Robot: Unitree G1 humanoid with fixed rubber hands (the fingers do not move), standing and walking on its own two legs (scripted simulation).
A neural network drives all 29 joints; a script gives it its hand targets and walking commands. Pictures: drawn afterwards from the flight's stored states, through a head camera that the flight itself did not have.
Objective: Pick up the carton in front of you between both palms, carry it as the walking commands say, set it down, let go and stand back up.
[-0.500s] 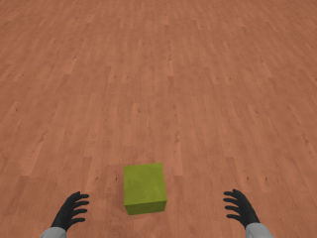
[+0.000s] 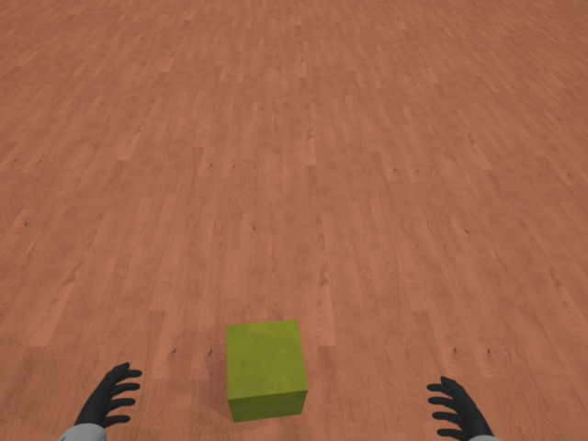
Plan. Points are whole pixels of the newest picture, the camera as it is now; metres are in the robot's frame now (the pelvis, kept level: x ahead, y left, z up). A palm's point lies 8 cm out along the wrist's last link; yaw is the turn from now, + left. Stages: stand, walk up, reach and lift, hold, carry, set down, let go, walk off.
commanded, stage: stand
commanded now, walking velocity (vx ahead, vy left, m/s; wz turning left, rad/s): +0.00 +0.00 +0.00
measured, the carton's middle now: (265, 371) +0.42 +0.05 -0.64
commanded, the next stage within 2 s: none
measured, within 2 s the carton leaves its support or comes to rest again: neither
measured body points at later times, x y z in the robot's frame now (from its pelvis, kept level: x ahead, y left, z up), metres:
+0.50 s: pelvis +0.02 +0.02 +0.00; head +0.03 +0.04 +0.45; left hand +0.16 +0.30 -0.11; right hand +0.15 -0.28 -0.09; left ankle +0.00 +0.12 -0.73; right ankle -0.04 -0.12 -0.73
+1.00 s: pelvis +0.00 +0.02 +0.01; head +0.00 +0.03 +0.46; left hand +0.12 +0.32 -0.11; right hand +0.11 -0.29 -0.09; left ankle +0.00 +0.12 -0.73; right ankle -0.04 -0.12 -0.73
